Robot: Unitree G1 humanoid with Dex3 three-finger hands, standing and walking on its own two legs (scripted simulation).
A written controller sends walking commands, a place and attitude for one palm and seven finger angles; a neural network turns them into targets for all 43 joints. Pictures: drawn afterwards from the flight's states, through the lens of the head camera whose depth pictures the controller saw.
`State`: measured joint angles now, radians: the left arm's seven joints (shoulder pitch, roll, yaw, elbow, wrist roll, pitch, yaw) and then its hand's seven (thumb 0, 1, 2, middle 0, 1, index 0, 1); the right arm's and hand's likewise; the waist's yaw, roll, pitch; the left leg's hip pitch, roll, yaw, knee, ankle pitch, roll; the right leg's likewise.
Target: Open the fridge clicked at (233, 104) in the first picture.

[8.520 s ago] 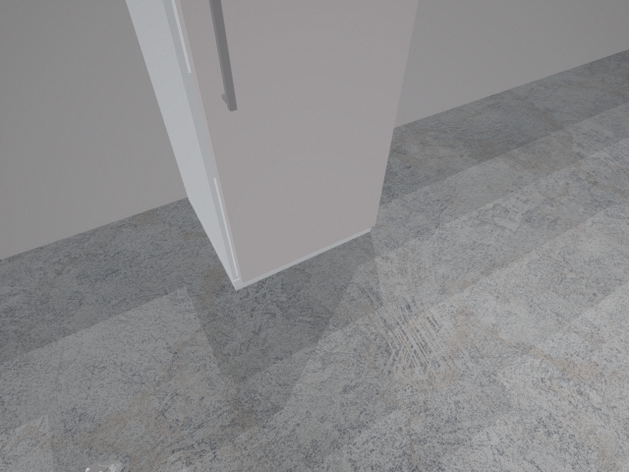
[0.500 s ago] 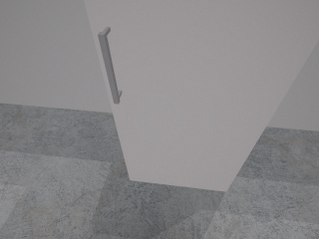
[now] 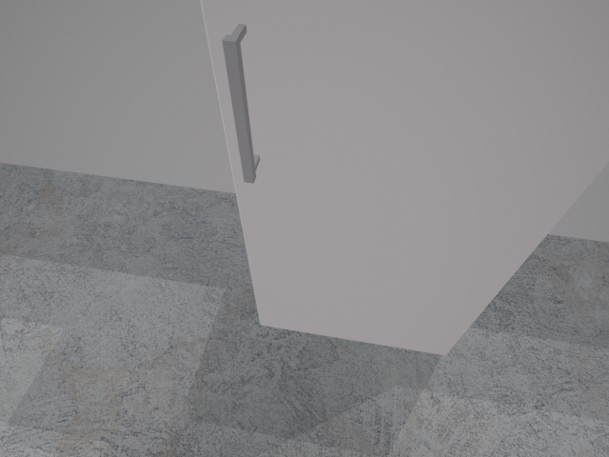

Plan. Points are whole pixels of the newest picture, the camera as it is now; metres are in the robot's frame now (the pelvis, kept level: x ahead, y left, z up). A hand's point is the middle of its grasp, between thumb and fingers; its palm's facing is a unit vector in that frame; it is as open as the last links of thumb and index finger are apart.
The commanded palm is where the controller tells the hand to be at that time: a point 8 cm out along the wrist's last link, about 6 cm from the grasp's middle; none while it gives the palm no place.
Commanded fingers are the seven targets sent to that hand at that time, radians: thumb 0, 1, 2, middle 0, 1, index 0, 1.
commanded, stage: come to a stop and stand still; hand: left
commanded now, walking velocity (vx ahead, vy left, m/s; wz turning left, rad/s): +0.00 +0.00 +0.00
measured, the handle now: (245, 113) +0.55 +0.14 +0.16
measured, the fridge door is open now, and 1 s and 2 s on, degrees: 0 0 0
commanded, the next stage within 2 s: look again from close up in 0.42 s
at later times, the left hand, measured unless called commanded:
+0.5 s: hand out of the picture +0.05 +0.20 -0.16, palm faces -0.03 -0.97 -0.24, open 7.4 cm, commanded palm none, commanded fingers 0.00 0.90 0.90 -0.20 -0.30 -0.20 -0.30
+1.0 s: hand out of the picture +0.00 +0.15 -0.17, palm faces +0.01 -0.98 -0.19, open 7.4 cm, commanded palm none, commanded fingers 0.00 0.90 0.90 -0.20 -0.30 -0.20 -0.30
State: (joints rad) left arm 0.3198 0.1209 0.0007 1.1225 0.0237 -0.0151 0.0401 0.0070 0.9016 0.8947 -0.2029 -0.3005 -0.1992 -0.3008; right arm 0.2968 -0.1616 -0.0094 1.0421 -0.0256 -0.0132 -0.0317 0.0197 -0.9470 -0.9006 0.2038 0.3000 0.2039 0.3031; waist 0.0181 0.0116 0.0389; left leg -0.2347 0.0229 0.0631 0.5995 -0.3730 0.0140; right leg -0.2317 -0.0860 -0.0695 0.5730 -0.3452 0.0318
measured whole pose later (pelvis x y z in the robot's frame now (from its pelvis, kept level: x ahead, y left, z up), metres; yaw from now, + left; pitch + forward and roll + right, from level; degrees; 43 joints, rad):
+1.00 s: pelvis +0.00 -0.03 +0.01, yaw -1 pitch -1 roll +0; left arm 0.28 0.17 0.00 1.11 0.02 -0.01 0.03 0.01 0.90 0.89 -0.20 -0.30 -0.20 -0.30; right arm 0.24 -0.16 0.00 1.12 -0.02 -0.01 -0.03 0.00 -0.91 -0.90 0.20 0.30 0.20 0.30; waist 0.01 -0.01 0.04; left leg -0.15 0.04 0.07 0.47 -0.30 -0.02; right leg -0.17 -0.06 -0.07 0.49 -0.30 0.02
